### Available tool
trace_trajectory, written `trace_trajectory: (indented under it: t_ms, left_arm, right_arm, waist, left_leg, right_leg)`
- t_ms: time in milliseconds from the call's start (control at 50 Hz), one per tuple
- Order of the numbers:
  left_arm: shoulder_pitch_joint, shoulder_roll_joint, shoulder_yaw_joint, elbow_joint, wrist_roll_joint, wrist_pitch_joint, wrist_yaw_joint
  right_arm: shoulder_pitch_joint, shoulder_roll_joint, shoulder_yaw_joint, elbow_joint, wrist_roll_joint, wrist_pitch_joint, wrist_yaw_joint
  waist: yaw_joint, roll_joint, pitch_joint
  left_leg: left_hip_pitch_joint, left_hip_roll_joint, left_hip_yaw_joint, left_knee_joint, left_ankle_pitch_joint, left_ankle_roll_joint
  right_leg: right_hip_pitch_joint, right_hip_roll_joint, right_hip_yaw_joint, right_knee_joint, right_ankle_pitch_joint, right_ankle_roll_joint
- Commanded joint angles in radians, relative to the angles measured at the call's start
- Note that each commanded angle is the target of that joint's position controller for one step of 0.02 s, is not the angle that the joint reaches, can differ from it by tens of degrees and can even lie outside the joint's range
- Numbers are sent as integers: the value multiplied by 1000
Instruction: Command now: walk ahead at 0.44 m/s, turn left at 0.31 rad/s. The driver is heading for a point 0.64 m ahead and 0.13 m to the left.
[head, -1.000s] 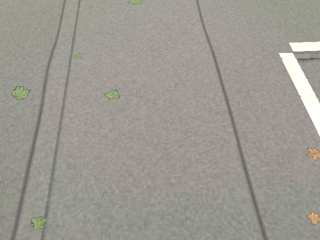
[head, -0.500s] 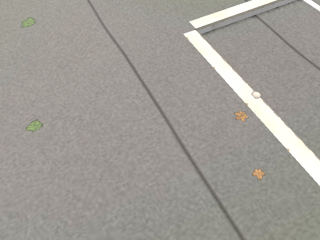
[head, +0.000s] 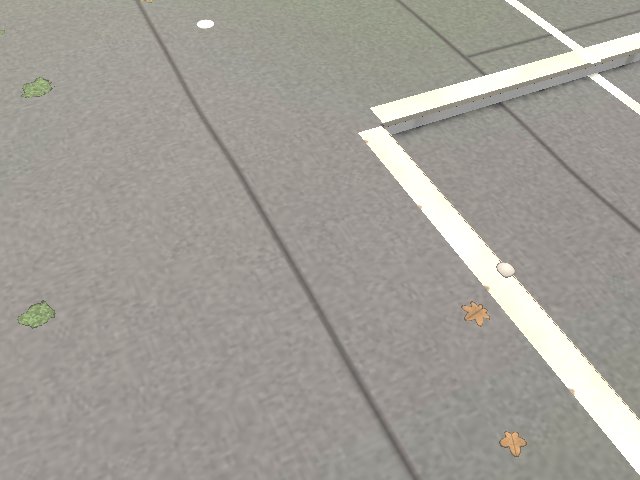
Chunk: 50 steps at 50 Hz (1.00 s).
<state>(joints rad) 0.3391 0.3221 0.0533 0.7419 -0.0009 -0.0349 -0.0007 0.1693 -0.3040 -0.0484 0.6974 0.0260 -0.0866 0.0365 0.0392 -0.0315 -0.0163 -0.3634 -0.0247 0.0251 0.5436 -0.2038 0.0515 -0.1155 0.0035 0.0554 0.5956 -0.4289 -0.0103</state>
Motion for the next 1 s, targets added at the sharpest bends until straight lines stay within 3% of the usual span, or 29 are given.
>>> trace_trajectory:
  t_ms: [20, 40, 80, 100, 160, 260, 300, 360, 400, 420, 440, 460, 480, 500, 520, 540, 560, 600, 640, 760, 800, 840, 880, 900, 920, 940, 960, 980, 1000]
  left_arm:
    - [-80, 121, 18, -144, -8, -62, 4]
    - [-117, 138, 23, -147, -25, -77, -7]
    - [-163, 116, 20, -150, 2, -92, -14]
    - [-164, 107, 22, -152, 14, -91, -16]
    - [-169, 75, 16, -147, 19, -79, -20]
    - [-355, 27, -5, -183, 7, -82, -23]
    - [-402, 37, -2, -193, -2, -87, -29]
    - [-401, 73, 13, -192, -8, -92, -31]
    - [-326, 105, 31, -175, -9, -97, -25]
    - [-220, 131, 48, -151, -6, -100, -17]
    - [-64, 168, 61, -135, 9, -99, -7]
    - [48, 244, 80, -109, 23, -86, -5]
    - [40, 166, 63, -104, 3, -81, -13]
    - [-21, 99, 45, -114, -3, -75, -8]
    - [-70, 79, 39, -114, 2, -67, -4]
    - [-100, 62, 33, -99, 7, -64, -5]
    - [-119, 47, 27, -91, 15, -67, -4]
    - [-136, 46, 31, -74, 10, -77, -5]
    - [-138, 70, 40, -52, 2, -86, -6]
    - [-123, 126, 53, -11, -2, -77, -4]
    - [-67, 142, 55, 15, -12, -69, -6]
    - [-46, 159, 57, 36, -22, -53, -7]
    - [-42, 187, 62, 47, -32, -37, -1]
    - [-52, 196, 62, 48, -36, -31, 4]
    - [-52, 176, 52, 47, -36, -28, 7]
    - [-32, 126, 29, 22, -1, -36, 10]
    - [121, 18, -17, 7, 27, -44, -10]
    - [86, 124, 5, 60, -2, -42, -15]
    - [-17, 146, 14, 25, -35, -36, -17]
  right_arm:
    - [279, -203, -59, -3, 4, -11, 2]
    - [237, -167, -48, -17, -7, -10, -1]
    - [191, -140, -39, -38, -17, 1, -8]
    - [175, -129, -32, -45, -20, 5, -13]
    - [164, -140, -34, -43, -11, 12, -32]
    - [219, -170, -46, -5, -3, 25, -58]
    - [254, -170, -48, 13, 4, 30, -62]
    - [256, -167, -53, 24, 9, 39, -69]
    - [238, -166, -58, 21, 4, 48, -69]
    - [221, -149, -52, 12, -1, 51, -64]
    - [203, -107, -34, -16, -16, 53, -58]
    - [342, -4, -4, -34, -2, 45, -56]
    - [372, -66, -7, -27, 15, 41, -57]
    - [274, -147, -30, -27, 22, 43, -55]
    - [196, -159, -33, -43, 12, 46, -56]
    - [145, -145, -35, -59, -2, 46, -54]
    - [139, -130, -38, -64, -3, 50, -49]
    - [151, -83, -29, -67, 6, 64, -42]
    - [113, -58, -21, -90, 0, 72, -40]
    - [-33, -40, -7, -126, -4, 51, -9]
    - [-106, -26, 0, -152, -3, 45, 1]
    - [-150, -33, -3, -178, -8, 40, 10]
    - [-115, -66, -20, -183, -22, 35, 16]
    - [-27, -97, -38, -162, -29, 34, 15]
    - [98, -140, -61, -125, -31, 36, 7]
    - [210, -217, -80, -107, -38, 47, -14]
    - [164, -280, -68, -130, -59, 50, -24]
    - [193, -194, -53, -143, -48, 54, -18]
    - [142, -162, -40, -128, -40, 52, -11]
  waist:
    - [-131, 257, -98]
    - [-122, 197, -20]
    - [-101, 81, 28]
    - [-79, 91, 26]
    - [-58, 112, 32]
    - [-109, 122, 66]
    - [-121, 118, 66]
    - [-96, 138, 66]
    - [-53, 161, 33]
    - [5, 152, -41]
    - [79, 110, -198]
    - [40, -171, -374]
    - [28, -257, -371]
    - [44, -137, -199]
    - [36, -50, -94]
    - [18, -22, -15]
    - [-8, -45, 12]
    - [-30, -70, 35]
    - [-35, -50, 63]
    - [10, -8, 83]
    - [39, 4, 98]
    - [37, 3, 117]
    - [-3, -33, 65]
    - [-60, -42, 3]
    - [-129, -24, -70]
    - [-166, 81, -182]
    - [-53, 312, -369]
    - [-137, 155, -512]
    - [-132, 139, -360]
  left_leg:
    - [616, 358, -755, -304, -290, 265]
    - [563, 331, -649, -301, -234, 243]
    - [468, 265, -513, -311, -45, 218]
    - [420, 235, -463, -324, 36, 208]
    - [326, 192, -374, -347, 204, 210]
    - [182, 126, -294, -333, 246, 155]
    - [182, 143, -331, -319, 216, 144]
    - [262, 181, -399, -260, 222, 119]
    - [294, 184, -415, -173, 366, 99]
    - [280, 134, -384, -46, 463, 72]
    - [164, 81, -351, 192, 367, 43]
    - [-193, -73, -235, 561, -142, -29]
    - [-329, -31, -231, 722, -374, -39]
    - [-382, 25, -221, 767, -291, -43]
    - [-367, 64, -175, 753, -215, -47]
    - [-348, 92, -163, 708, -172, -50]
    - [-309, 120, -163, 675, -143, -48]
    - [-271, 141, -140, 634, -125, -50]
    - [-300, 157, -132, 565, -91, -60]
    - [-275, 141, -70, 246, 216, -55]
    - [-250, 123, -45, 157, 229, -40]
    - [-235, 95, -25, 80, 193, -20]
    - [-145, 39, 7, 33, 126, 11]
    - [-20, 4, 24, -8, 144, 33]
    - [185, -23, 27, -66, 261, 60]
    - [467, 119, -134, -15, 640, 107]
    - [777, 449, -589, 10, 939, 336]
    - [743, 444, -609, -28, 906, 353]
    - [648, 383, -441, -47, 890, 307]
  right_leg:
    - [-676, 24, 45, 563, -87, 10]
    - [-725, -20, 49, 590, -11, -6]
    - [-707, -65, 33, 507, 110, -6]
    - [-657, -76, 32, 457, 152, 3]
    - [-597, -55, -6, 338, 210, 51]
    - [-445, 7, -25, 2, 472, 84]
    - [-394, 23, -10, -57, 524, 75]
    - [-356, 15, 31, -115, 484, 43]
    - [-254, 19, 14, -130, 395, 6]
    - [-96, 14, -4, -167, 408, -26]
    - [183, -105, 97, -119, 359, -88]
    - [571, -365, 526, -154, 161, -244]
    - [551, -430, 750, -262, -25, -264]
    - [403, -388, 607, -293, -69, -222]
    - [265, -348, 462, -305, 38, -194]
    - [143, -308, 362, -335, 158, -187]
    - [68, -278, 283, -363, 223, -177]
    - [-8, -257, 184, -417, 279, -185]
    - [-35, -269, 117, -457, 336, -203]
    - [15, -229, -109, -466, 486, -169]
    - [45, -238, -131, -465, 484, -161]
    - [97, -253, -147, -415, 640, -148]
    - [154, -259, -162, -295, 912, -121]
    - [155, -240, -181, -175, 1015, -96]
    - [85, -201, -214, -4, 1012, -59]
    - [-119, -144, -229, 264, 667, -5]
    - [-451, 2, -156, 647, -257, 67]
    - [-420, -15, 36, 741, -276, 67]
    - [-494, -59, 26, 733, -228, 61]
